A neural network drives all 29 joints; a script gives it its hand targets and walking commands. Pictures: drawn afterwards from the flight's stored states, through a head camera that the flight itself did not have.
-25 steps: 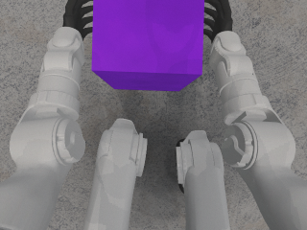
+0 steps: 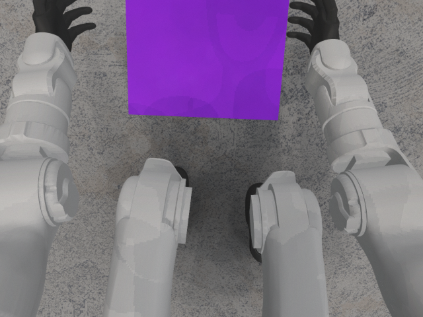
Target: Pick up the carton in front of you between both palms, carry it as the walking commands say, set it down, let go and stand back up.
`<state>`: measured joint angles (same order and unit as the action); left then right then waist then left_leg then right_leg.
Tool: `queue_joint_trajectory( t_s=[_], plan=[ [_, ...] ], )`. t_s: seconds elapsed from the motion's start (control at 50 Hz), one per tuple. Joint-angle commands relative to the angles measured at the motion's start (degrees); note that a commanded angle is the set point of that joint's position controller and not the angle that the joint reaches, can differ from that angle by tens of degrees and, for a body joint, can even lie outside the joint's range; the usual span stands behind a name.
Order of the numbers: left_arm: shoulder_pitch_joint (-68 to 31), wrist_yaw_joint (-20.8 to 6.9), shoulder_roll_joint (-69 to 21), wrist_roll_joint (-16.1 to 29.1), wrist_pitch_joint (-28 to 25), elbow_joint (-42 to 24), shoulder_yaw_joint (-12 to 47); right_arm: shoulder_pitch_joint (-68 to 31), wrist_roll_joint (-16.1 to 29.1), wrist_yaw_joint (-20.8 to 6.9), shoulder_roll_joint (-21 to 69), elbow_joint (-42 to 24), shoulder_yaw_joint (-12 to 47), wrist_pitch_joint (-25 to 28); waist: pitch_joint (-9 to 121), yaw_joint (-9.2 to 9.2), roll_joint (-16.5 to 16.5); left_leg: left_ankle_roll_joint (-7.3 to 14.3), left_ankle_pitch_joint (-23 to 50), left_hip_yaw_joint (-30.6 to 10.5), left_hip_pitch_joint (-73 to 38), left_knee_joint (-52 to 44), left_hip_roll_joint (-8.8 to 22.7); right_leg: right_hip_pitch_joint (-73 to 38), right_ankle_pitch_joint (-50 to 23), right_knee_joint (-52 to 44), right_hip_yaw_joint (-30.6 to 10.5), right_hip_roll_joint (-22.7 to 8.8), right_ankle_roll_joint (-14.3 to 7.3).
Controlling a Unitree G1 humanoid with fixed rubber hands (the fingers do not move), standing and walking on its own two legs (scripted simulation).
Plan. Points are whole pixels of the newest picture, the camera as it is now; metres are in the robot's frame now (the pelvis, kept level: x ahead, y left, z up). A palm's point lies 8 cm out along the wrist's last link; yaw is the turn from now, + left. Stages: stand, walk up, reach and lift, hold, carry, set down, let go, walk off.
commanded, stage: set down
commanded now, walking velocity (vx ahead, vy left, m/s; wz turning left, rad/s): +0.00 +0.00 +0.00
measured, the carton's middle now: (206, 58) +0.49 +0.07 -0.25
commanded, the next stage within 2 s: let go in 1.02 s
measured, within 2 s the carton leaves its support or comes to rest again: neither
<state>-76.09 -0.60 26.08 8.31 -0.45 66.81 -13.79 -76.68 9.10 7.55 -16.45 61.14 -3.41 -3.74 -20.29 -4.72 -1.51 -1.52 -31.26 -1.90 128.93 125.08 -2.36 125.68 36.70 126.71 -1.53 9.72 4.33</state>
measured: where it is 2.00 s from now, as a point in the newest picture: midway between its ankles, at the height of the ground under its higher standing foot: (215, 227)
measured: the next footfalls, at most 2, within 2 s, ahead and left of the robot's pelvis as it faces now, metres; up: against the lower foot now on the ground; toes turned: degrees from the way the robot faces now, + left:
none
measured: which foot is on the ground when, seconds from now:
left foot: down 0.00-1.00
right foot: down 0.00-1.00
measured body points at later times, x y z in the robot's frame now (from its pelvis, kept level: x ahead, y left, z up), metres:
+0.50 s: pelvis +0.02 +0.01 +0.10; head +0.34 +0.06 +0.42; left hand +0.52 +0.29 -0.02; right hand +0.56 -0.09 -0.02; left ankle +0.12 +0.12 -0.34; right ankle +0.10 -0.12 -0.34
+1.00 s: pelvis +0.03 +0.00 +0.24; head +0.33 +0.05 +0.57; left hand +0.51 +0.30 +0.13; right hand +0.56 -0.10 +0.13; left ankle +0.12 +0.12 -0.34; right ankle +0.10 -0.12 -0.34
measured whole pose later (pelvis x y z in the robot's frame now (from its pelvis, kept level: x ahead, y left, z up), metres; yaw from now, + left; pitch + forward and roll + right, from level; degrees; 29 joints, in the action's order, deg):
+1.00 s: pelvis +0.03 +0.00 +0.24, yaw +3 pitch +45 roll -3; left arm -59.3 -5.6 20.2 0.9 7.5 49.5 -18.5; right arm -58.4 -1.9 7.6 -6.9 43.1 -16.1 -10.5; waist 3.5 -2.3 -2.1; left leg -1.1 -21.0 -5.0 98.0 74.4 -3.6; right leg 94.4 25.6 75.1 -2.2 5.0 1.6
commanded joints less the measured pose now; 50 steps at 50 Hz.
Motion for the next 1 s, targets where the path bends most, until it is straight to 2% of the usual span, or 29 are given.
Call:
queue_joint_trajectory(
  t_s=[0.0,0.08,0.14,0.2,0.24,0.28,0.36,0.42,0.48,0.58,0.66,0.76,0.82,0.92,0.98],
  plan=[
    [-12.7,-0.3,7.5,4.6,1.1,-11.6,2.4,-13.6,0.5,1.9,-4.0,-15.7,-1.3,-0.1,76.4,-2.39,-0.6,0.7,24.8,2.6,-42.9,-10.0,1.9,-26.9,-17.0,-11.5,5.5,-4.6,-0.5],
    [-10.1,1.4,9.1,2.4,3.5,-18.4,-0.9,-12.2,-3.5,3.2,-4.1,-21.7,-4.1,-2.4,85.9,-3.17,-1.1,0.3,23.9,3.4,-50.6,-14.2,0.5,-31.4,-13.8,-14.1,6.9,-4.0,-1.1],
    [-7.9,2.2,7.6,0.1,6.0,-22.3,-1.1,-10.1,-5.1,3.1,-2.7,-24.1,-6.1,-4.7,87.9,-2.25,0.6,0.3,21.5,3.9,-56.9,-18.5,-0.3,-29.3,-10.1,-17.9,8.4,-2.8,-1.7],
    [-7.1,1.9,2.7,-1.9,8.0,-22.4,0.0,-6.9,-6.2,2.0,-1.5,-19.9,-8.9,-6.4,79.0,-0.92,4.8,0.0,15.6,3.6,-55.9,-23.2,-0.3,-22.1,-5.0,-21.7,9.2,-2.2,-2.1],
    [-6.1,1.3,-0.3,-2.7,8.3,-21.6,0.3,-4.5,-7.0,1.3,-0.8,-16.5,-10.6,-6.3,72.8,0.13,6.4,-0.5,13.9,3.1,-52.9,-25.7,-0.3,-18.5,-4.1,-23.8,9.2,-2.2,-2.2],
    [-4.5,1.0,-1.8,-3.4,7.7,-20.8,0.1,-2.1,-7.8,0.7,-0.1,-14.5,-11.9,-5.2,70.7,0.74,7.7,-1.2,16.5,2.8,-52.2,-27.0,-0.3,-17.0,-5.9,-25.6,8.8,-2.1,-2.1],
    [-1.9,0.9,-2.1,-4.8,6.2,-20.6,-0.9,1.5,-8.8,-0.2,-0.4,-13.8,-13.2,-2.7,73.4,1.01,8.5,-1.7,27.5,1.8,-57.9,-28.2,-0.4,-15.9,-12.1,-28.6,7.9,-2.2,-1.6],
    [0.5,0.8,-1.4,-5.5,6.0,-21.7,-2.4,2.8,-9.1,-0.3,-0.6,-15.6,-12.6,-2.0,77.2,0.50,6.9,-1.7,31.7,2.0,-60.4,-30.1,-0.7,-19.5,-15.4,-31.7,7.5,-2.2,-1.3],
    [2.7,0.1,-0.1,-5.4,6.2,-23.5,-3.7,3.1,-8.8,0.1,0.5,-20.1,-10.7,-2.4,82.0,-0.62,3.3,-1.3,32.4,3.1,-60.1,-33.0,-1.1,-28.2,-18.5,-35.2,6.9,-2.2,-1.0],
    [4.6,-1.6,3.4,-4.7,7.3,-27.0,-5.2,1.7,-7.4,0.6,3.0,-29.1,-7.2,-4.8,88.2,-2.73,-3.3,-0.1,29.9,5.3,-56.0,-38.9,-1.4,-47.2,-23.7,-40.4,5.7,-2.4,-0.5],
    [4.1,-2.9,5.1,-3.9,8.2,-27.6,-5.7,0.8,-7.3,1.0,3.5,-31.7,-6.7,-6.9,86.6,-2.43,-5.1,0.4,26.6,5.9,-54.7,-43.8,-1.6,-55.1,-23.4,-45.1,4.8,-3.1,-0.2],
    [3.6,-4.5,2.8,-4.6,8.2,-23.7,-4.6,5.2,-9.8,1.0,4.0,-25.0,-10.3,-7.6,77.9,0.37,-0.7,0.0,22.6,5.5,-58.9,-50.1,-1.3,-52.2,-18.6,-52.4,4.4,-3.9,-0.4],
    [3.9,-5.0,1.5,-5.9,7.4,-22.9,-4.8,7.3,-11.1,0.7,4.6,-23.2,-12.4,-6.8,76.2,1.51,2.3,-0.7,23.6,5.1,-63.6,-53.3,-1.0,-51.4,-19.2,-56.2,4.3,-3.9,-0.5],
    [5.4,-5.1,0.1,-8.6,6.5,-23.6,-5.3,9.9,-11.4,-0.4,4.9,-23.9,-13.9,-5.0,77.1,1.02,6.1,-1.0,30.5,3.8,-74.3,-58.6,-0.9,-52.0,-23.1,-61.7,4.2,-3.6,-0.7],
    [8.2,-5.0,-0.9,-10.2,6.1,-24.1,-6.0,12.5,-11.7,-1.2,5.1,-24.5,-14.0,-4.1,77.3,0.62,6.4,-0.8,34.9,2.8,-79.9,-61.6,-0.6,-53.3,-25.4,-64.9,4.2,-3.7,-0.8]
  ],
)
